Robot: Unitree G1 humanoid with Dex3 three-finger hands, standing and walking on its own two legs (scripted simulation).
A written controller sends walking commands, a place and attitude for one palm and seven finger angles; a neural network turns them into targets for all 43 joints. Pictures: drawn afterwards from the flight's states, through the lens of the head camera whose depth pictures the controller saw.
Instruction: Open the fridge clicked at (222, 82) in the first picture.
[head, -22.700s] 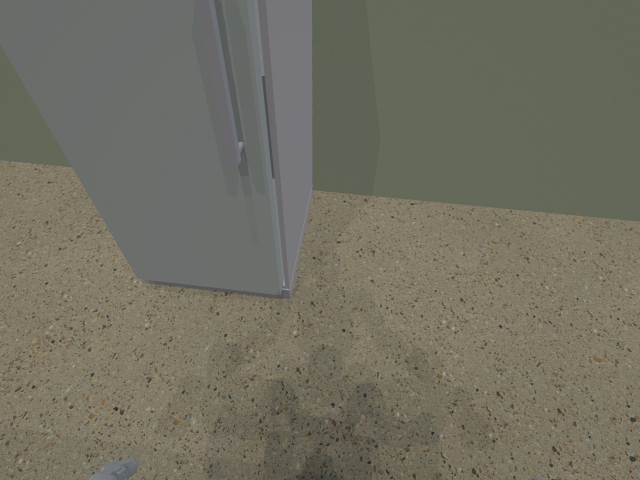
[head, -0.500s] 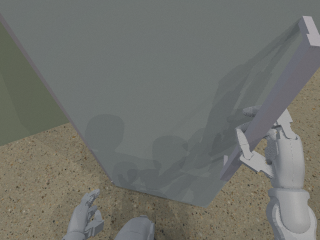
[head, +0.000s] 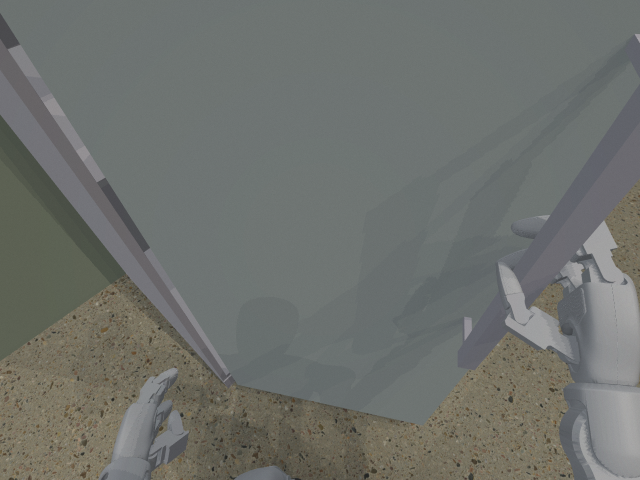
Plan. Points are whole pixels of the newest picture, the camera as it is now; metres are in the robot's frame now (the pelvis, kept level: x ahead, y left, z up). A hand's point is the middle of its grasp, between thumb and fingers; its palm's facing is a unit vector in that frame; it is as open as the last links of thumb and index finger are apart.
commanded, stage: walk backward, drawing the door open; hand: right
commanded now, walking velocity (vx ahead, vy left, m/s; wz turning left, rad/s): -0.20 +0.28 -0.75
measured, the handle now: (522, 263) +0.31 -0.17 +0.15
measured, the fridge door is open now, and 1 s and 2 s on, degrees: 59 72 69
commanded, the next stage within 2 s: stop walking and hold the door back in 0.28 s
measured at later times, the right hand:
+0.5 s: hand (464, 451) +0.14 -0.09 +0.16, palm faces +0.54 +0.78 -0.32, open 6.7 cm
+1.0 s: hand (477, 402) +0.18 -0.10 +0.16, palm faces +0.58 +0.77 -0.26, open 5.8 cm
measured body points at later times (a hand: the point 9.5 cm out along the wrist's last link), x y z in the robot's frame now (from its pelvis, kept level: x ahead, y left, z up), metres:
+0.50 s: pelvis -0.05 +0.19 +0.01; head -0.01 +0.19 +0.46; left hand +0.20 +0.36 -0.09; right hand +0.11 -0.12 +0.18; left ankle +0.02 +0.30 -0.72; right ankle -0.10 +0.09 -0.62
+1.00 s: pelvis -0.12 +0.24 +0.00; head -0.09 +0.25 +0.45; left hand +0.08 +0.40 -0.13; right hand +0.14 -0.14 +0.18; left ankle -0.04 +0.30 -0.72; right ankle -0.18 +0.13 -0.68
